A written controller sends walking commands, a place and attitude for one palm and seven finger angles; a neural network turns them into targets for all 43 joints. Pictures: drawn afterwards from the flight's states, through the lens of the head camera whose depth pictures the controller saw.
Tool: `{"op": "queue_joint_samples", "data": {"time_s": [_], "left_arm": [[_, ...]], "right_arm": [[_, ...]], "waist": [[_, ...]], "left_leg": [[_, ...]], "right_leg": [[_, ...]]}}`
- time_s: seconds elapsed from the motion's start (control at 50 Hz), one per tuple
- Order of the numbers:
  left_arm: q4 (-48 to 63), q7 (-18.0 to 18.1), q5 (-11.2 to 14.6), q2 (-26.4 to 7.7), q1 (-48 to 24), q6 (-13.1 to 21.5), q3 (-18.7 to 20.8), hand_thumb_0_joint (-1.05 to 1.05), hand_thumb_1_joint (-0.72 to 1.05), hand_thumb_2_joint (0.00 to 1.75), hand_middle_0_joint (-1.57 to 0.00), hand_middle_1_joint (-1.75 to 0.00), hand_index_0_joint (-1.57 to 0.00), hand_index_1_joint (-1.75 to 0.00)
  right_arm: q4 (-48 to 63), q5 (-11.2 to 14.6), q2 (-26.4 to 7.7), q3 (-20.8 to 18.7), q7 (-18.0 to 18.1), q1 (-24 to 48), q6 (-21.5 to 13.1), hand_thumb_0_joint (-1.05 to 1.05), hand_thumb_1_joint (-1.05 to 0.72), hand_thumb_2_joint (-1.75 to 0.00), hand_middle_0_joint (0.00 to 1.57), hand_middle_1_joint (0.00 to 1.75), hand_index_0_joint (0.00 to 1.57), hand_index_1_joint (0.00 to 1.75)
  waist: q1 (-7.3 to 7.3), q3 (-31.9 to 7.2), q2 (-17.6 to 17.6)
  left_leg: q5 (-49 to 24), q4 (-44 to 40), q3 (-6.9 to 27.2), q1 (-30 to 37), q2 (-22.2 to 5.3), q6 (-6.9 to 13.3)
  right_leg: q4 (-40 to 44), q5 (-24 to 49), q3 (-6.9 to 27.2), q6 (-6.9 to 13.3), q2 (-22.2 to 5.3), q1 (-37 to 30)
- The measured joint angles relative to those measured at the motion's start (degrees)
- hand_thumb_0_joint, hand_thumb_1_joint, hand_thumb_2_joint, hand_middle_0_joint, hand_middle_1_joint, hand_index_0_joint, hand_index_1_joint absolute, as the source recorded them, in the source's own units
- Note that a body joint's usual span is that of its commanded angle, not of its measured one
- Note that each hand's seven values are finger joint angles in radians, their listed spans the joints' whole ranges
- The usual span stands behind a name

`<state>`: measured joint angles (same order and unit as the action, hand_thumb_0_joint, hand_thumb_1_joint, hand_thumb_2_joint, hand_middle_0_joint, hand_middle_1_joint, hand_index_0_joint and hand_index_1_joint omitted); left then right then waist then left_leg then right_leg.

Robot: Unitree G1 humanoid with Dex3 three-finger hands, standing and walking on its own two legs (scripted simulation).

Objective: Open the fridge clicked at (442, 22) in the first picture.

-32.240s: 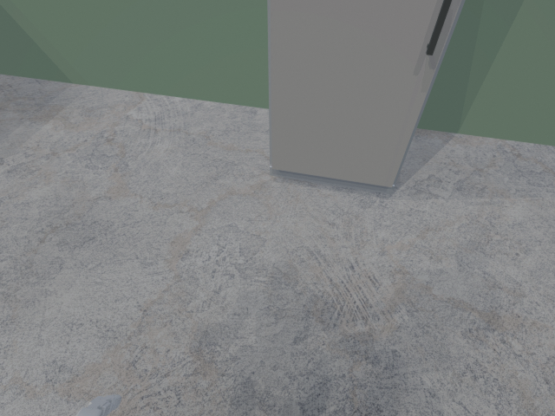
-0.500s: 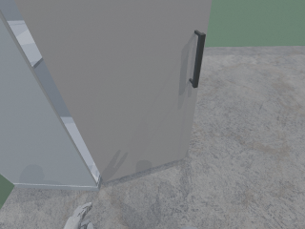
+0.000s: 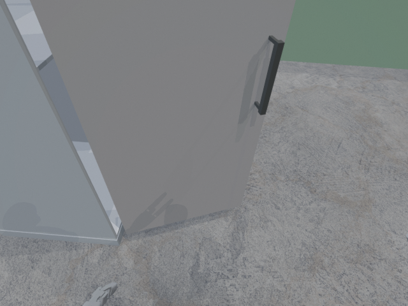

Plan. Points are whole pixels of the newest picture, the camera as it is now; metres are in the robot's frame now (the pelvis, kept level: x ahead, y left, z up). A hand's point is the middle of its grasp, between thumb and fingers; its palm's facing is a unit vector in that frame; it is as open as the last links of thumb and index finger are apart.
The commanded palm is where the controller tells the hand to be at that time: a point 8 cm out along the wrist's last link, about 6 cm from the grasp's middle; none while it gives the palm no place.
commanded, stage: let the arm hang, fingers relaxed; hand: right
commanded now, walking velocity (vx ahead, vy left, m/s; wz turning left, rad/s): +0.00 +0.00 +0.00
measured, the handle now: (266, 78) +0.72 -0.14 +0.11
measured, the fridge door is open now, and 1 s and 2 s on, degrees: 69 69 69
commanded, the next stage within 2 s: look to check the result in 1.04 s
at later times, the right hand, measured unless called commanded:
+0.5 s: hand out of the picture +0.00 -0.18 -0.16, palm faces +0.04 +0.98 -0.21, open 7.2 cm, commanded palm none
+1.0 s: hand out of the picture +0.05 -0.19 -0.16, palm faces +0.02 +0.98 -0.20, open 7.4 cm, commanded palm none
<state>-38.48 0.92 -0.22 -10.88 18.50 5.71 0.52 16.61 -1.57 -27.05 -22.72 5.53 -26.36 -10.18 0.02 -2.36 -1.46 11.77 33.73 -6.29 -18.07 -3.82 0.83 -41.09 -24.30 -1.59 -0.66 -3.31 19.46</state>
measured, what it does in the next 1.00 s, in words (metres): stands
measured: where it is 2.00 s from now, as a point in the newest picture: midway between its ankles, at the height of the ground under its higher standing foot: outside the picture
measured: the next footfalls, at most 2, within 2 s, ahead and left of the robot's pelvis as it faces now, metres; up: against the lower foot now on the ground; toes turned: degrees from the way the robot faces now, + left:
none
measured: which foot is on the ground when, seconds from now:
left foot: down 0.00-1.00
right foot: down 0.00-1.00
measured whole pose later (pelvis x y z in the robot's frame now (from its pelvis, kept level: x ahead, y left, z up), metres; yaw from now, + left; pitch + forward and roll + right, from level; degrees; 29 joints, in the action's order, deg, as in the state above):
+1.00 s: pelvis +0.03 -0.01 +0.02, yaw +0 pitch -2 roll +0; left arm -63.6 1.7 -0.7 -7.4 16.8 -0.3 0.1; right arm -63.2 -0.6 -9.2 -0.5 1.9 -14.5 -0.3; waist 0.5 2.6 0.2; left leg 14.3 24.4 -2.8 -8.3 -3.1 -1.7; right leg -24.8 -13.2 -4.6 0.5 -1.3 9.9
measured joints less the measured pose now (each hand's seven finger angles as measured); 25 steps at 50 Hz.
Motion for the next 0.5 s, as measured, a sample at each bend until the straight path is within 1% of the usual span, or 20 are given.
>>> {"op": "queue_joint_samples", "data": {"time_s": [0.02,0.04,0.06,0.08,0.1,0.12,0.14,0.18,0.2,0.22,0.24,0.28,0.32,0.4,0.5], "left_arm": [[-1.30,-0.24,0.05,-1.56,-1.39,-1.73,0.62,0.02,0.90,0.90,-0.20,-0.30,-0.21,-0.30],[-2.25,-0.44,-0.03,-2.68,-2.53,-3.46,1.09,0.02,0.90,0.90,-0.20,-0.30,-0.21,-0.30],[-2.85,-0.66,-0.32,-3.40,-3.39,-4.86,1.27,0.02,0.90,0.90,-0.20,-0.30,-0.20,-0.30],[-3.27,-0.99,-0.64,-3.72,-4.01,-5.81,1.30,0.02,0.90,0.90,-0.20,-0.30,-0.20,-0.30],[-3.49,-1.32,-0.99,-3.74,-4.38,-6.42,1.18,0.02,0.90,0.90,-0.20,-0.30,-0.20,-0.30],[-3.62,-1.60,-1.32,-3.60,-4.49,-6.75,0.92,0.02,0.90,0.90,-0.20,-0.30,-0.20,-0.30],[-3.92,-1.74,-1.67,-3.27,-4.44,-6.84,0.59,0.02,0.90,0.90,-0.20,-0.30,-0.20,-0.30],[-4.98,-1.72,-2.24,-2.29,-3.81,-6.84,-0.16,0.01,0.90,0.90,-0.20,-0.30,-0.20,-0.30],[-5.69,-1.60,-2.33,-1.78,-3.21,-6.83,-0.42,0.01,0.90,0.90,-0.20,-0.30,-0.20,-0.30],[-6.48,-1.35,-2.34,-1.26,-2.28,-6.81,-0.51,0.01,0.90,0.90,-0.20,-0.30,-0.20,-0.30],[-7.52,-1.14,-2.25,-0.96,-1.40,-6.91,-0.64,0.01,0.90,0.90,-0.20,-0.30,-0.20,-0.30],[-9.85,-0.80,-2.05,-0.69,-0.46,-7.52,-0.68,0.01,0.90,0.90,-0.20,-0.30,-0.20,-0.30],[-11.69,-0.46,-1.78,-0.51,-0.22,-7.98,-0.30,0.01,0.90,0.90,-0.20,-0.30,-0.20,-0.30],[-14.57,0.00,-1.24,-0.08,-0.14,-7.48,0.13,0.01,0.90,0.90,-0.20,-0.30,-0.20,-0.30],[-17.87,0.50,-0.62,0.95,-0.56,-6.70,-0.30,0.01,0.90,0.90,-0.20,-0.30,-0.20,-0.30]], "right_arm": [[-7.29,-0.37,2.66,3.63,-1.39,3.09,2.56,0.00,-0.89,-0.90,0.20,0.30,0.20,0.30],[-14.78,-0.49,5.21,6.90,-2.48,5.59,5.28,0.00,-0.90,-0.90,0.20,0.30,0.20,0.30],[-21.91,-0.61,7.49,9.72,-3.09,7.41,7.82,0.00,-0.90,-0.90,0.19,0.30,0.20,0.30],[-28.49,-0.71,9.46,12.16,-3.40,8.67,9.94,0.00,-0.90,-0.90,0.19,0.30,0.19,0.30],[-34.35,-0.73,11.18,14.24,-3.67,9.36,11.67,0.01,-0.90,-0.90,0.19,0.30,0.19,0.30],[-39.46,-0.71,12.70,16.05,-4.05,9.47,13.08,0.01,-0.90,-0.90,0.19,0.30,0.19,0.30],[-44.10,-0.63,14.12,17.61,-4.53,9.17,14.25,0.01,-0.90,-0.90,0.19,0.30,0.19,0.30],[-52.40,-0.35,16.58,20.37,-5.48,8.04,15.84,0.01,-0.91,-0.90,0.19,0.30,0.19,0.30],[-55.85,-0.09,17.71,21.11,-5.70,7.58,16.08,0.01,-0.91,-0.90,0.19,0.30,0.19,0.30],[-57.79,0.55,18.14,19.55,-4.79,7.60,15.43,-0.01,-0.96,-0.90,0.20,0.30,0.20,0.30],[-59.42,0.49,17.62,19.12,-4.56,7.76,14.67,-0.02,-1.00,-0.90,0.20,0.30,0.20,0.30],[-62.34,0.20,16.32,19.67,-4.96,7.31,13.18,-0.03,-1.02,-0.90,0.21,0.30,0.21,0.30],[-65.31,0.19,15.56,20.26,-5.14,6.27,12.08,-0.03,-1.02,-0.90,0.21,0.30,0.21,0.30],[-71.30,0.40,15.28,21.23,-5.18,4.99,11.71,-0.02,-0.98,-0.90,0.21,0.30,0.20,0.30],[-75.58,0.75,16.00,22.02,-4.74,5.49,11.22,0.00,-0.93,-0.90,0.20,0.30,0.20,0.30]], "waist": [[0.18,0.16,-1.93],[0.49,0.31,-3.11],[0.70,0.54,-3.41],[0.89,0.94,-2.99],[1.15,1.52,-2.12],[1.46,2.06,-1.04],[1.70,2.45,0.26],[2.09,2.77,2.87],[2.26,2.93,3.99],[2.09,3.20,4.70],[1.45,3.53,5.03],[0.09,3.94,4.94],[-0.47,4.20,4.49],[-0.14,4.54,3.28],[-0.22,4.76,1.71]], "left_leg": [[3.33,2.52,-0.67,-0.61,-0.27,-0.71],[5.85,4.35,-1.09,-0.89,-0.81,-1.30],[7.52,5.86,-1.10,-1.14,-1.46,-1.70],[8.63,7.30,-0.85,-1.36,-2.05,-1.95],[9.47,8.75,-0.51,-1.50,-2.49,-2.19],[10.28,10.24,-0.18,-1.68,-2.70,-2.33],[11.02,11.45,0.23,-1.89,-2.75,-2.37],[12.51,12.20,1.82,-2.09,-1.49,-2.01],[12.02,11.59,2.29,-1.86,-0.76,-1.62],[10.60,10.26,2.10,-1.33,0.01,-1.28],[10.27,8.68,1.61,-0.61,0.60,-0.83],[9.13,5.70,0.76,0.33,1.54,-0.25],[7.92,3.13,0.55,1.06,2.15,0.07],[6.32,-0.79,0.86,2.92,2.36,-0.22],[4.85,-4.49,1.76,5.56,2.25,-0.89]], "right_leg": [[-3.02,-2.55,0.60,0.20,0.11,1.75],[-4.52,-3.96,0.42,0.24,0.46,2.85],[-4.97,-3.92,-0.28,0.26,0.90,3.40],[-4.34,-3.00,-1.08,0.39,1.28,3.38],[-2.55,-0.34,-1.67,0.69,1.55,2.71],[-1.15,5.36,-1.98,1.01,1.65,2.02],[-1.50,7.61,-2.32,1.13,1.60,1.85],[-2.13,5.33,-2.78,0.92,1.22,1.46],[-1.73,4.56,-2.58,0.67,1.09,1.27],[-1.17,4.48,-1.80,0.32,0.90,1.31],[-0.35,4.86,-1.04,-0.02,0.63,1.23],[1.50,5.80,-0.10,-0.26,0.04,1.00],[3.26,6.56,0.47,-0.01,-0.06,0.61],[6.97,8.07,0.11,-0.78,-0.07,-1.32],[10.48,8.99,-0.98,-0.38,0.19,-4.28]]}}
